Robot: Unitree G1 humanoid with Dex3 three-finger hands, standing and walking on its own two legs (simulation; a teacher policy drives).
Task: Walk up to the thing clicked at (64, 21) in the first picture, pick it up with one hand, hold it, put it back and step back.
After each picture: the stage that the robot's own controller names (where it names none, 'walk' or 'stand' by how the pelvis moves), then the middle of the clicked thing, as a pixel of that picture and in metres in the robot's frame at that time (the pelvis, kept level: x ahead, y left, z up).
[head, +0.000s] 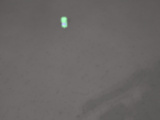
stand; (64, 22) +1.76 +0.24 -0.72
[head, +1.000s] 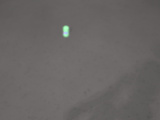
walk; (65, 31) +1.63 +0.16 -0.71
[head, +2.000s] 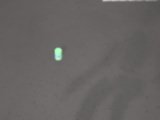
walk; (58, 54) +1.10 +0.18 -0.72
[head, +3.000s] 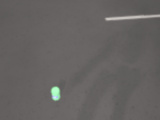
walk; (55, 93) +0.69 +0.19 -0.72
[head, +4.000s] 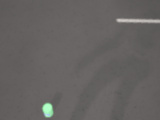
stand; (48, 110) +0.46 +0.20 -0.69
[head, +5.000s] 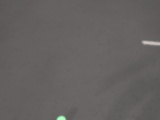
stand; out of the picture +0.46 +0.17 -0.72
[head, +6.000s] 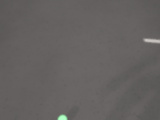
stand; out of the picture +0.46 +0.16 -0.73
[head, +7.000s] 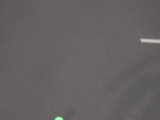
stand; out of the picture +0.46 +0.20 -0.73
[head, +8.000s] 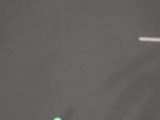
stand; out of the picture +0.44 +0.21 -0.73
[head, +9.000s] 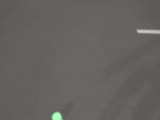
go down; (57, 119) +0.45 +0.22 -0.72
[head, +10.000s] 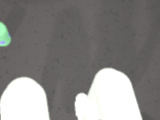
go down; (0, 34) +0.53 +0.26 -0.30
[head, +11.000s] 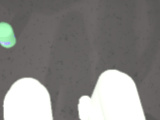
approach; (5, 35) +0.53 +0.26 -0.29
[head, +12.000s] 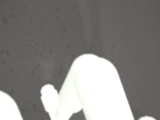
close in; out of the picture +0.50 +0.32 -0.23
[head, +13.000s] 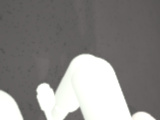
close; out of the picture +0.49 +0.32 -0.24
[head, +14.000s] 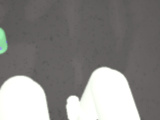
lift; out of the picture +0.49 +0.25 -0.27
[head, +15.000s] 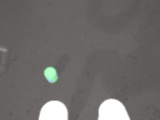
lift; (51, 75) +0.48 +0.17 -0.48
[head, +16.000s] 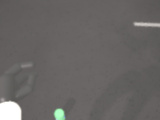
go down; (59, 115) +0.44 +0.16 -0.67
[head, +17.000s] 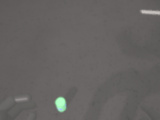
hold; (61, 104) +0.45 +0.15 -0.62
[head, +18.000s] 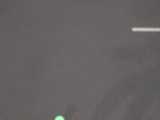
stand; out of the picture +0.43 +0.17 -0.68
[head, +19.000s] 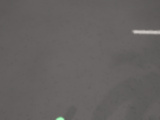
stand; out of the picture +0.43 +0.15 -0.66
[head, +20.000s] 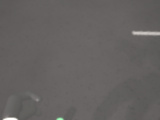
crouch; out of the picture +0.43 +0.15 -0.67
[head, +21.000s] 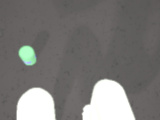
crouch; (28, 56) +0.50 +0.18 -0.36
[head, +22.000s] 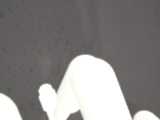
lower; out of the picture +0.48 +0.27 -0.24
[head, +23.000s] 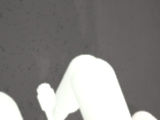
lower; out of the picture +0.48 +0.28 -0.24
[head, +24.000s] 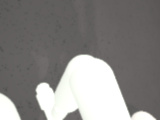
lower; out of the picture +0.48 +0.28 -0.24
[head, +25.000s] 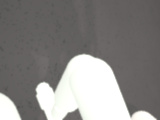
lower; out of the picture +0.48 +0.28 -0.25
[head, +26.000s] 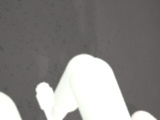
open; out of the picture +0.48 +0.28 -0.25
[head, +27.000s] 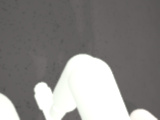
withdraw; out of the picture +0.48 +0.28 -0.24
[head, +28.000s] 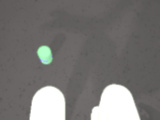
walk; (45, 55) +0.51 +0.18 -0.40
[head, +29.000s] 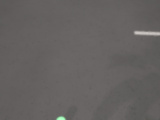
stand; out of the picture +0.43 +0.15 -0.67
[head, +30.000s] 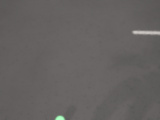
stand; out of the picture +0.44 +0.16 -0.67
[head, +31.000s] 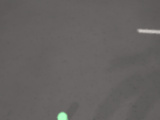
stand; (62, 119) +0.44 +0.15 -0.68
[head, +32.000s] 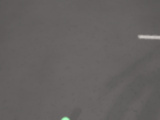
stand; out of the picture +0.45 +0.16 -0.73
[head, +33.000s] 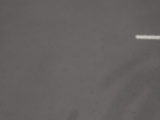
stand; out of the picture +0.42 +0.17 -0.73
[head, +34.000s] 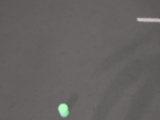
walk; (63, 110) +0.45 +0.16 -0.72
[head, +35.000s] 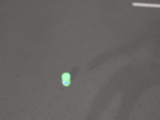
walk; (66, 79) +0.67 +0.11 -0.70
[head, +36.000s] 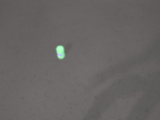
walk; (60, 52) +0.98 +0.24 -0.69
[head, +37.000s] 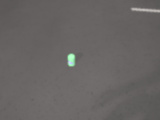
stand; (71, 60) +1.05 +0.11 -0.71
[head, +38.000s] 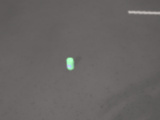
stand; (70, 63) +1.07 +0.13 -0.73
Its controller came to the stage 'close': yes
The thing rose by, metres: 0.00
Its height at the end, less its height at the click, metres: +0.00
